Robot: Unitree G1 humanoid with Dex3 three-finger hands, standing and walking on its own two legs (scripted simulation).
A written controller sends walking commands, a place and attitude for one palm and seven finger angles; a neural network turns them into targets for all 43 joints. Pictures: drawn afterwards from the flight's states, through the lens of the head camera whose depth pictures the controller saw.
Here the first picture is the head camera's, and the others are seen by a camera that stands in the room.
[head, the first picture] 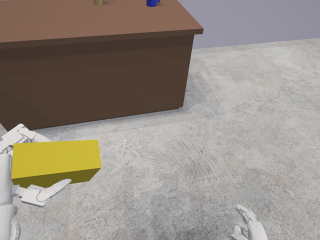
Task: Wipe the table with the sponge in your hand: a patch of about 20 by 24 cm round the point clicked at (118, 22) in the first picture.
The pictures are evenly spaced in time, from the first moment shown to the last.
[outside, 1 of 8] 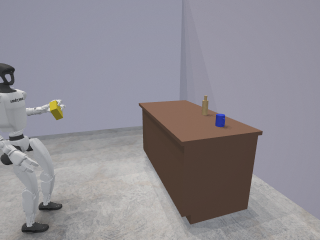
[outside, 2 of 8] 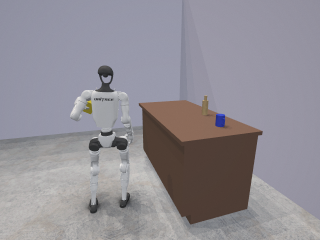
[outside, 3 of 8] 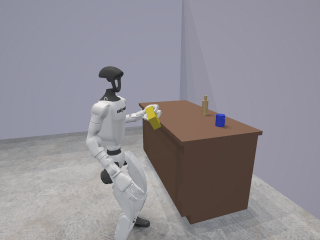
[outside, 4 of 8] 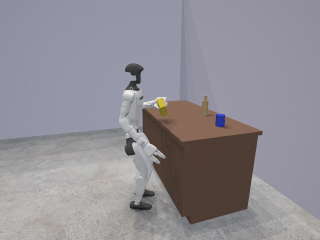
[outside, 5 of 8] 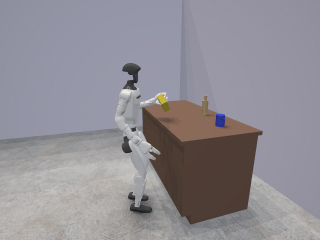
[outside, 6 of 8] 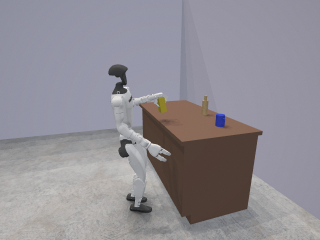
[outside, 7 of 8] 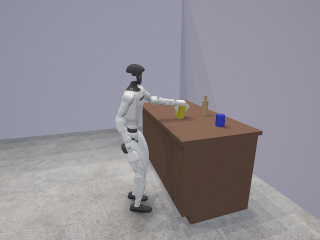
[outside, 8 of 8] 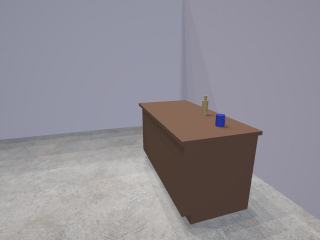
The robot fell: yes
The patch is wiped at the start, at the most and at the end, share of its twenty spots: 0.00 0.85 0.85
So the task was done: no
